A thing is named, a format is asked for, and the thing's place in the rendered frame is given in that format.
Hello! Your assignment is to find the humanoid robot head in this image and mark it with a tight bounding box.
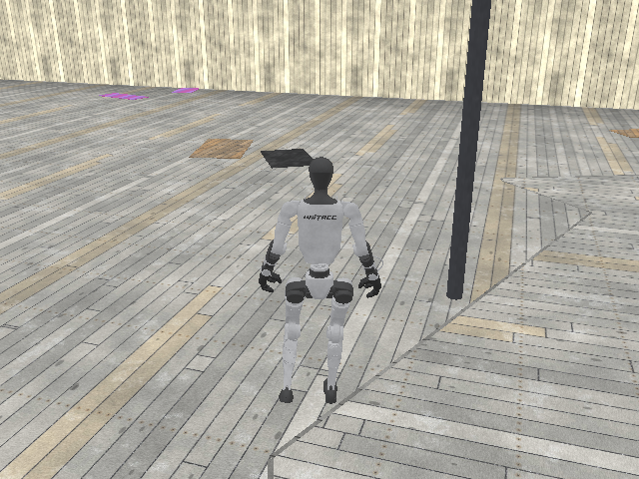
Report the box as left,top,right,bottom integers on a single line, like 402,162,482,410
304,157,337,205

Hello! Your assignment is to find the left robot forearm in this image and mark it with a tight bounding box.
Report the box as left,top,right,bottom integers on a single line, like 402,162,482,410
261,240,280,276

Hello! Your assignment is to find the robot left upper arm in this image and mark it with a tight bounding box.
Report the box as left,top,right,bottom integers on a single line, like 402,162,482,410
271,201,300,255

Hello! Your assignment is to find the left robot thigh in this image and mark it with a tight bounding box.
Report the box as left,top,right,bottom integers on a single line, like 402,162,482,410
285,277,306,340

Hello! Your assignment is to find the robot right upper arm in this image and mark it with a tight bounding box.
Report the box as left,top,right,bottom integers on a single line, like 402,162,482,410
341,201,369,256

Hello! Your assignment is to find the left robot hand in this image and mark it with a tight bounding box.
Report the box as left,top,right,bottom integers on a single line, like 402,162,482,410
259,272,282,292

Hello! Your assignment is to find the right robot forearm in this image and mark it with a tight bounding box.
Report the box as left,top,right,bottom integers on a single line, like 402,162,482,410
359,241,379,280

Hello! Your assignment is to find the right robot hand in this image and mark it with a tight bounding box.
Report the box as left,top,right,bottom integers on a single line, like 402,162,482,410
358,276,381,298

